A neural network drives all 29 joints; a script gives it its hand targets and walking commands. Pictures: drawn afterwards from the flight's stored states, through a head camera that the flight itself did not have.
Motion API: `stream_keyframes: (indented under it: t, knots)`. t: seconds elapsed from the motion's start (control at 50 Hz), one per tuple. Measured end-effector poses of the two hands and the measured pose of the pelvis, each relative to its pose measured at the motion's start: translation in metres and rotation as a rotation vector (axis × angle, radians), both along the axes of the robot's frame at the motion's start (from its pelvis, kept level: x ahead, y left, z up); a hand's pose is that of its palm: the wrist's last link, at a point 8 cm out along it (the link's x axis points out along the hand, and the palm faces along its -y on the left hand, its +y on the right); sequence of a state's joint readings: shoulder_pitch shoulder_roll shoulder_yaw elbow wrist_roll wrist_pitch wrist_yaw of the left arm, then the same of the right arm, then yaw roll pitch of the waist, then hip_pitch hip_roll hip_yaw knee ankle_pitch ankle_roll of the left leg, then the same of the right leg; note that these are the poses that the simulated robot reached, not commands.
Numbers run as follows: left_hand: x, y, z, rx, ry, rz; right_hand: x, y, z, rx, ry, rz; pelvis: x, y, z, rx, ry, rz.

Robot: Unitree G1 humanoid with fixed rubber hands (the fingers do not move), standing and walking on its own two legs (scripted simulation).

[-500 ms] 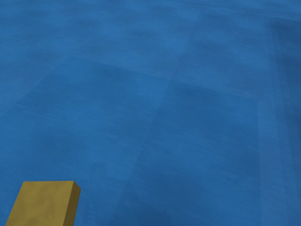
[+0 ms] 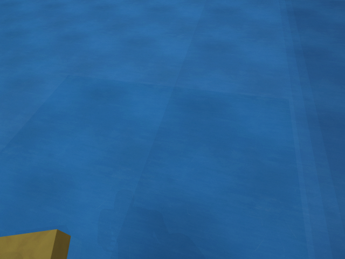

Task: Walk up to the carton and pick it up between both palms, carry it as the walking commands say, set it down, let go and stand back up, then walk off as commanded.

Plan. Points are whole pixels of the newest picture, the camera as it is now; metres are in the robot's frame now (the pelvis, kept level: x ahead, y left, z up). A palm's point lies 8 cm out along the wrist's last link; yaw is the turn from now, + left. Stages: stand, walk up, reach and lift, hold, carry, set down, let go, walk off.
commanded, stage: stand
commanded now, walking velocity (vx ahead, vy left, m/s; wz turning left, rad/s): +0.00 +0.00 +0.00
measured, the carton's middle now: out of the picture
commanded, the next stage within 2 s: walk off in 0.12 s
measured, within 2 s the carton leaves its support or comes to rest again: neither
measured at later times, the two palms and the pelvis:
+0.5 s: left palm out of the picture +0.05 +0.17 -0.14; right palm out of the picture +0.03 -0.26 -0.15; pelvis +0.07 -0.04 +0.00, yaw -6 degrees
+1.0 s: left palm (124, 204) +0.31 +0.17 -0.15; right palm (284, 156) +0.41 -0.33 -0.12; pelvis +0.31 -0.07 -0.01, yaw -22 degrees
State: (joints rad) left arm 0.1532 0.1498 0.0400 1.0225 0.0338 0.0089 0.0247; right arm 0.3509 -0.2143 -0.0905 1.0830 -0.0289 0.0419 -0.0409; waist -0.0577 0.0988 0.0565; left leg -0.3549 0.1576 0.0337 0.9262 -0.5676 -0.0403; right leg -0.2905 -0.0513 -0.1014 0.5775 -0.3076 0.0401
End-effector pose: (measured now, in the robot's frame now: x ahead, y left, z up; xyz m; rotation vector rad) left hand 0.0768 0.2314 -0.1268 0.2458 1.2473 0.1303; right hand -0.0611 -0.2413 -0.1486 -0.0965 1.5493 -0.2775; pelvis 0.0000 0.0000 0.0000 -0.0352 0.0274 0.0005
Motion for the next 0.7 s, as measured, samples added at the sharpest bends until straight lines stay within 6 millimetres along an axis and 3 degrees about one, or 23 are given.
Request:
stream_keyframes:
  t: [0.12,0.2,0.32,0.44,0.5,0.56,0.6,0.64,0.7]
  knots:
    - [-0.016,-0.034,-0.008,-0.043,0.058,0.05,0.069,-0.006,0.004,0.019,-0.137,0.063,0.015,-0.016,0.005,-0.011,-0.008,0.008]
    - [-0.025,-0.04,-0.017,-0.073,0.099,0.101,0.102,0.0,0.012,0.017,-0.206,0.094,0.026,-0.023,0.006,0.002,-0.025,0.005]
    - [-0.039,-0.049,-0.013,-0.097,0.156,0.103,0.119,-0.006,0.024,0.002,-0.218,0.095,0.04,-0.029,0.015,0.026,-0.037,-0.008]
    - [-0.048,-0.056,-0.016,-0.094,0.237,0.08,0.107,-0.008,0.011,0.023,-0.183,0.035,0.058,-0.034,0.008,0.052,-0.04,-0.056]
    - [-0.031,-0.058,-0.017,-0.079,0.253,0.042,0.088,-0.014,-0.001,0.03,-0.138,-0.037,0.071,-0.041,0.001,0.069,-0.03,-0.103]
    - [0.004,-0.063,-0.016,-0.061,0.202,0.019,0.07,-0.021,-0.013,0.049,-0.063,-0.086,0.089,-0.052,-0.007,0.06,-0.03,-0.127]
    - [0.024,-0.066,-0.015,-0.043,0.147,0.036,0.073,-0.028,-0.016,0.068,-0.021,-0.079,0.101,-0.059,-0.01,0.044,-0.03,-0.131]
    - [0.032,-0.069,-0.012,-0.027,0.141,0.048,0.095,-0.037,-0.013,0.076,-0.041,-0.062,0.115,-0.065,-0.009,0.043,-0.029,-0.145]
    - [0.035,-0.075,-0.006,-0.018,0.213,0.049,0.158,-0.054,-0.006,0.063,-0.163,-0.041,0.14,-0.071,-0.003,0.038,-0.024,-0.175]
